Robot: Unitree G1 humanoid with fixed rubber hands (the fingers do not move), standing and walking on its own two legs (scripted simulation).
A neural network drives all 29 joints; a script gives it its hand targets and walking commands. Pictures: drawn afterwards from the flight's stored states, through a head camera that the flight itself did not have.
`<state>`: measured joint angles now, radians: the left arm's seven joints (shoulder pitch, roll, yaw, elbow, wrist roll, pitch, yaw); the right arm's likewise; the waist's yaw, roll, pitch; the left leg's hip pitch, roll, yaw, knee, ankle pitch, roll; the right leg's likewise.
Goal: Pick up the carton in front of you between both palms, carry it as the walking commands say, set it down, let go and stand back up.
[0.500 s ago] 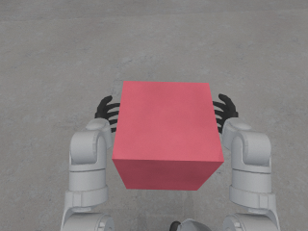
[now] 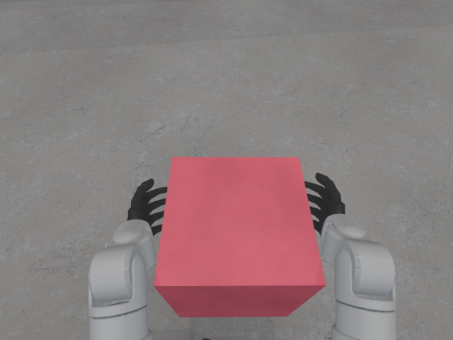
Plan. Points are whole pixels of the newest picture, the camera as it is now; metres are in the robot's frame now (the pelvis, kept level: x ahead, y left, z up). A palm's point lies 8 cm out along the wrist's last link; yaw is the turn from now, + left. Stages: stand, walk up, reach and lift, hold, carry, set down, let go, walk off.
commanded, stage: carry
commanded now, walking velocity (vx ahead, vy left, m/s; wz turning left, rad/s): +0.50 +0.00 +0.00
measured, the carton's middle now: (234, 243) +0.28 +0.00 -0.01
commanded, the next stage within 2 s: none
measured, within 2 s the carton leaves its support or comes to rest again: neither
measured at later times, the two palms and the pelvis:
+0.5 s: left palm (182, 91) +0.58 +0.11 +0.09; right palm (316, 85) +0.61 -0.19 +0.09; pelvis +0.34 -0.06 +0.00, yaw +4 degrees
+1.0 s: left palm (175, 30) +0.90 +0.16 +0.07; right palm (276, 26) +0.91 -0.14 +0.07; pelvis +0.66 +0.01 +0.00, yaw +0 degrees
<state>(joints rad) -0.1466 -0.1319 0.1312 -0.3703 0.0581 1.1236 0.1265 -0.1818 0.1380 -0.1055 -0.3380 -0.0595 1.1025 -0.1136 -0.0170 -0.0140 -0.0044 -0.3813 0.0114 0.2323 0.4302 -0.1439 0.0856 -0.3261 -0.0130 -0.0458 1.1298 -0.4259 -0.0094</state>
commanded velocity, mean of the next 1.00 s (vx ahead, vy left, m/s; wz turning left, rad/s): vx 0.50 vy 0.00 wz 0.00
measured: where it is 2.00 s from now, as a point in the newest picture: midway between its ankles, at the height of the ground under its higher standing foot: (227, 133)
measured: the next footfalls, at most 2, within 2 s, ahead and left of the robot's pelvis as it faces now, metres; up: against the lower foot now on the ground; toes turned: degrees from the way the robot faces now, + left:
right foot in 0.34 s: +0.44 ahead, -0.14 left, +0.00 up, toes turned -9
left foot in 0.84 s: +0.74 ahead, +0.10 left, +0.00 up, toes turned +14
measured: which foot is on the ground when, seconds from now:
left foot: down 0.00-0.38, up 0.40-0.82, down 0.84-1.00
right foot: up 0.00-0.32, down 0.34-0.88, up 0.90-1.00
